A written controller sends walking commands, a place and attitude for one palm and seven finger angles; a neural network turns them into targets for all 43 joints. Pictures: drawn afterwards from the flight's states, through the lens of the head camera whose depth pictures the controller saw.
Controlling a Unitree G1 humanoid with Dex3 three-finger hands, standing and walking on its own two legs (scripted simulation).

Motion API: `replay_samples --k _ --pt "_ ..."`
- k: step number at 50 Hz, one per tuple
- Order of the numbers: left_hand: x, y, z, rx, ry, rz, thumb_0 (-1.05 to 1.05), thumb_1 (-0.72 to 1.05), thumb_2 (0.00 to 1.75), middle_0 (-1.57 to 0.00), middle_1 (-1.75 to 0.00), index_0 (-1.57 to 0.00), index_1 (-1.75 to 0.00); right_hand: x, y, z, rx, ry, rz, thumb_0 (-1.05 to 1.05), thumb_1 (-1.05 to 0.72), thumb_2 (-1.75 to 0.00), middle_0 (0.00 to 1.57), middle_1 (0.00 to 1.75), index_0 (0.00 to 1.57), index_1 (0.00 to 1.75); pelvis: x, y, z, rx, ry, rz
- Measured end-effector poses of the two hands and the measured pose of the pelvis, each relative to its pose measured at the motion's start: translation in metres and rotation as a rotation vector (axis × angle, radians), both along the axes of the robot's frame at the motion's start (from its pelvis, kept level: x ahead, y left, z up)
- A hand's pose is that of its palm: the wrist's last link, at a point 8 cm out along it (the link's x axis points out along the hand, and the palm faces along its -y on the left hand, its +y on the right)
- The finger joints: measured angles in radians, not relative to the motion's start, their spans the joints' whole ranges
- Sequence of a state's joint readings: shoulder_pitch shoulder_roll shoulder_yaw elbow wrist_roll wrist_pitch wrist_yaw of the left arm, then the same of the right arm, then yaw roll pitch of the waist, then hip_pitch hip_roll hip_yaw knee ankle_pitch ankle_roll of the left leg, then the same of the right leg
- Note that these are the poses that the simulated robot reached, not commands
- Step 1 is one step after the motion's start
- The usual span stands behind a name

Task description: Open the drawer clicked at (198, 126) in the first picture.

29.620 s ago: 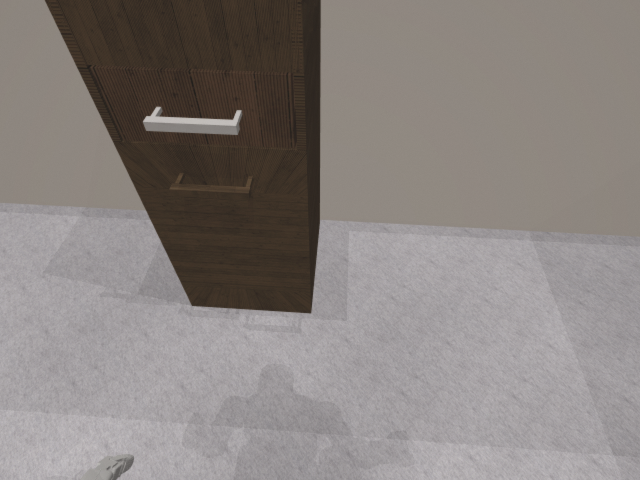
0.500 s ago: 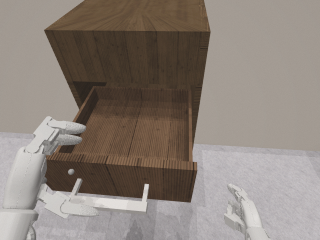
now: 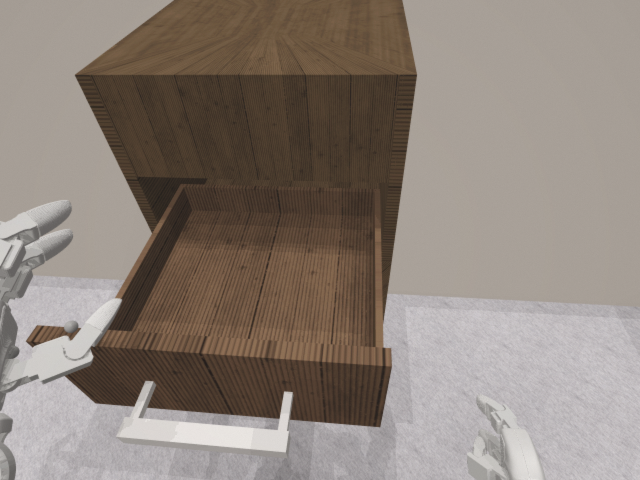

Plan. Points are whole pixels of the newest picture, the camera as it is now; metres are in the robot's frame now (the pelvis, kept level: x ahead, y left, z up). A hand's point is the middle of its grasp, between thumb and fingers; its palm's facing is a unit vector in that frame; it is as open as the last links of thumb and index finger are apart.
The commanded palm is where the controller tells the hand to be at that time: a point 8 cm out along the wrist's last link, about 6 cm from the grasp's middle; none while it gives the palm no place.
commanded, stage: draw the hand back to the body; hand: left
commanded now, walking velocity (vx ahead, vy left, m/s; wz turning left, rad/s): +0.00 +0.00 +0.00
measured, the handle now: (210, 416) +0.18 +0.15 +0.04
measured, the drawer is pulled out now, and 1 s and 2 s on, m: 0.29 0.29 0.29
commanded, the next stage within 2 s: step back with the hand held close in 0.34 s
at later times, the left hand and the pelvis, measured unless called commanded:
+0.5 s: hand (60, 333) +0.17 +0.22 +0.22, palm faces +0.43 -0.79 -0.44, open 7.4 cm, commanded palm +0.11 +0.27 +0.22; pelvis -0.01 -0.01 +0.00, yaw +1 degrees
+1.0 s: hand out of the picture +0.12 +0.25 +0.22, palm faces +0.40 -0.74 -0.55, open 7.4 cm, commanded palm +0.05 +0.29 +0.22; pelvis -0.07 +0.01 +0.00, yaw +1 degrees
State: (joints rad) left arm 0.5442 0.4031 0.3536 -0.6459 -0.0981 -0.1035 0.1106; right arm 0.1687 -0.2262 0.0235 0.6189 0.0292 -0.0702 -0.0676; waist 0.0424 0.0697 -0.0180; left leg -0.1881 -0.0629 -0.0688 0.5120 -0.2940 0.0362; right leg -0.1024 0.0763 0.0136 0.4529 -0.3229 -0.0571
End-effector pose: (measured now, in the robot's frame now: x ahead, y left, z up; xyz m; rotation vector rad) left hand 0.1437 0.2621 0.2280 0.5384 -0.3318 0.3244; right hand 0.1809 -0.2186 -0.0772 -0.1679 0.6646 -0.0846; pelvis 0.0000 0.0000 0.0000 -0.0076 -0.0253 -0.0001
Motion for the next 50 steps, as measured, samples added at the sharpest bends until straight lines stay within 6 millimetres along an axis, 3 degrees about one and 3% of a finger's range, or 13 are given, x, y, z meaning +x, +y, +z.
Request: replay_samples --k 7,13,24,29,36,40,50 --pt "-0.003 0.009 -0.005 -0.031 0.006 0.063 0.0 0.6 0.77 -0.24 -0.49 -0.23 -0.49 0.008 0.0 0.002 0.01 -0.005 0.011 0.02 -0.9 -0.9 0.2 0.3 0.2 0.3 -0.002 -0.004 0.0 0.002 -0.006 0.007" --pt "-0.007 0.001 -0.01 -0.062 0.018 0.05 0.01 0.77 0.85 -0.22 -0.37 -0.22 -0.38 0.007 0.0 0.003 0.007 -0.009 0.027 0.02 -0.9 -0.9 0.2 0.3 0.2 0.3 -0.004 -0.007 0.001 0.003 -0.009 0.012" --pt "-0.011 -0.002 0.0 -0.018 -0.005 0.054 0.01 0.88 0.9 -0.22 -0.31 -0.21 -0.31 -0.004 -0.005 -0.002 0.022 0.01 0.022 0.02 -0.9 -0.9 0.2 0.3 0.2 0.3 -0.009 -0.013 0.001 0.002 -0.014 0.016" --pt "-0.01 0.005 0.018 0.094 -0.055 0.052 0.01 0.89 0.9 -0.22 -0.3 -0.21 -0.3 -0.017 -0.013 -0.006 0.01 0.059 0.014 0.02 -0.9 -0.9 0.2 0.3 0.2 0.3 -0.017 -0.014 0.001 -0.01 0.018 0.027" --pt "-0.013 0.001 -0.009 0.073 0.096 -0.011 0.01 0.89 0.9 -0.21 -0.3 -0.21 -0.3 -0.043 -0.029 -0.008 -0.017 0.111 -0.076 0.02 -0.9 -0.9 0.2 0.3 0.2 0.3 -0.032 -0.004 0.002 -0.006 0.052 0.014" --pt "-0.026 0.002 -0.012 0.091 0.122 -0.05 0.01 0.89 0.9 -0.22 -0.3 -0.21 -0.3 -0.058 -0.032 -0.005 -0.043 0.121 -0.111 0.02 -0.9 -0.9 0.2 0.3 0.2 0.3 -0.041 0.0 0.0 -0.01 0.059 0.016" --pt "-0.066 0.023 0.011 0.158 -0.05 -0.016 0.01 0.89 0.9 -0.22 -0.3 -0.21 -0.3 -0.083 -0.012 0.004 -0.067 0.073 -0.083 0.02 -0.9 -0.9 0.2 0.3 0.2 0.3 -0.071 0.008 -0.003 -0.009 0.053 0.016"
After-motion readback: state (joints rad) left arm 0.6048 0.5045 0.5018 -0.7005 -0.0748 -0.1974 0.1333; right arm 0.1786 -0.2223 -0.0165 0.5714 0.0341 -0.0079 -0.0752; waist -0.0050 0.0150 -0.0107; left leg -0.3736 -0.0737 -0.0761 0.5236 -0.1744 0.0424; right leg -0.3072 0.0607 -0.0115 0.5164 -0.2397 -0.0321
